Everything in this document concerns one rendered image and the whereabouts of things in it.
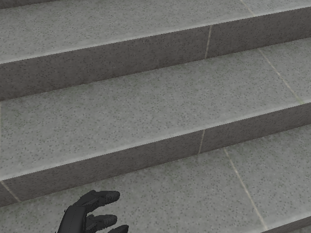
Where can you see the robot left hand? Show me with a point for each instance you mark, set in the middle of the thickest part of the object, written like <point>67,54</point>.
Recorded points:
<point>75,219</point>

